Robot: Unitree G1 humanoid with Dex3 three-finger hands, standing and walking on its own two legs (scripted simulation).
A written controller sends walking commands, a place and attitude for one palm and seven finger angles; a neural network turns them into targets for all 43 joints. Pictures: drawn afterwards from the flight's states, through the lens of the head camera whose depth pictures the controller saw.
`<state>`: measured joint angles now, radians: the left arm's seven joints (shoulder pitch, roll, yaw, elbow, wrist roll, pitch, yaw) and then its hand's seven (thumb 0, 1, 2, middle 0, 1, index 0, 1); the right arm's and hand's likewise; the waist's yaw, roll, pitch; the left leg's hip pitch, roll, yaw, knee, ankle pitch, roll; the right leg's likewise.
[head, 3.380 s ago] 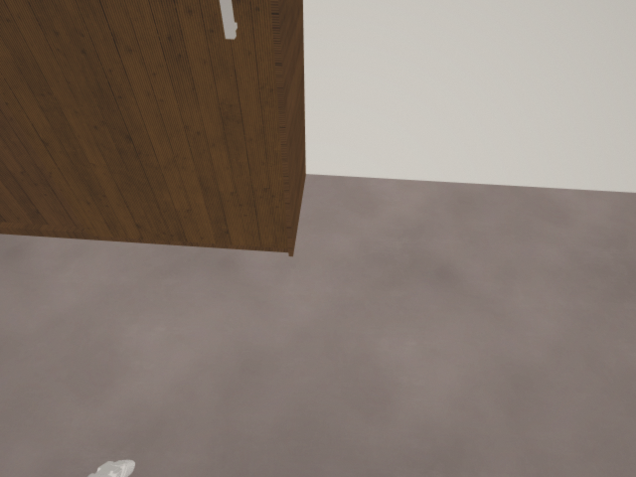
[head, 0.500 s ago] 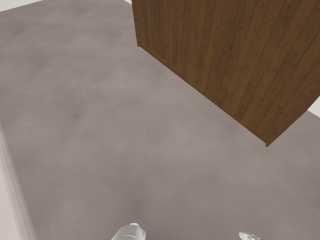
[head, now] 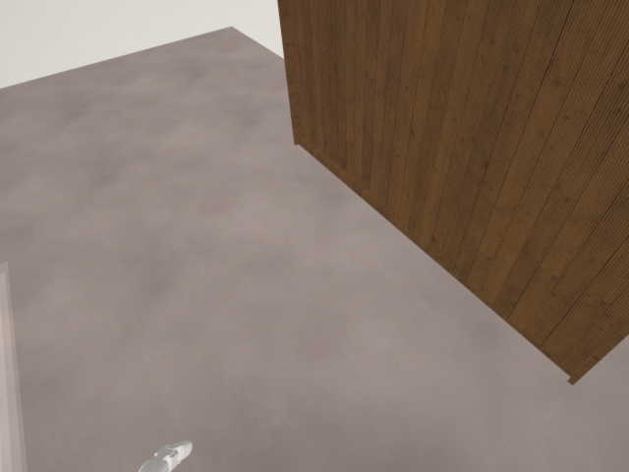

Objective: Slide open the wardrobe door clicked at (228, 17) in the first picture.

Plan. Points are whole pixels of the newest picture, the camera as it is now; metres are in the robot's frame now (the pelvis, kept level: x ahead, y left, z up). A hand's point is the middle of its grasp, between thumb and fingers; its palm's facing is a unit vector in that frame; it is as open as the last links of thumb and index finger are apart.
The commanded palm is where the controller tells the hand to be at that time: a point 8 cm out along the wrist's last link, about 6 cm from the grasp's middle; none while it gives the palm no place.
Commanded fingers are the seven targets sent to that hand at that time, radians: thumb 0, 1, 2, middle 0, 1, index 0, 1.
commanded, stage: walk to a spot facing it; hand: right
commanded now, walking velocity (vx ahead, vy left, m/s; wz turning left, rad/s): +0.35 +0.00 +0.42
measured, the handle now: out of the picture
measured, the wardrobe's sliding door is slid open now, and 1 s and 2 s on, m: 0.00 0.00 0.00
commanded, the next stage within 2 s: turn to face it in 0.44 s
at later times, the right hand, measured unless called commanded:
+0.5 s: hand (405, 354) +0.35 -0.13 -0.16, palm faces -0.27 +0.95 -0.15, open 7.3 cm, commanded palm none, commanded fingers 0.00 -0.90 -0.90 0.20 0.30 0.20 0.30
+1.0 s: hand (395, 300) +0.47 -0.13 -0.18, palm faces -0.08 +0.99 -0.14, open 7.3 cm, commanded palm none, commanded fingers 0.00 -0.90 -0.90 0.20 0.30 0.20 0.30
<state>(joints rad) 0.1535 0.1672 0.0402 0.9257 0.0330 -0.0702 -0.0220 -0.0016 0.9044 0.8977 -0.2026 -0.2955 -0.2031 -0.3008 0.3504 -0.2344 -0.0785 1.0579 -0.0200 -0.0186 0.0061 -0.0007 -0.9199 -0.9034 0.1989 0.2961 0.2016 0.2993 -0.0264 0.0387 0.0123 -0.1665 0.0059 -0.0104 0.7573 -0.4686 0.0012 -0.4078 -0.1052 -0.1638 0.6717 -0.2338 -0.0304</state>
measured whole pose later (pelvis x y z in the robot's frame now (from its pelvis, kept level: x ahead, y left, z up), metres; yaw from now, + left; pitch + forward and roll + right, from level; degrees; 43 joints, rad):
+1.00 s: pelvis +0.35 +0.03 +0.00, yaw +7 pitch -1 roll +2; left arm 0.22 0.18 0.05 0.95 0.02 0.02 -0.02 0.00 0.92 0.90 -0.20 -0.30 -0.20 -0.30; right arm 0.16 -0.18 -0.06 0.95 -0.01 0.01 -0.02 0.00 -0.92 -0.90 0.20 0.30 0.20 0.30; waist 0.02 0.04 0.05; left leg -0.28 0.10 0.22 0.80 -0.50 -0.03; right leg -0.41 -0.07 -0.13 0.72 -0.29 -0.04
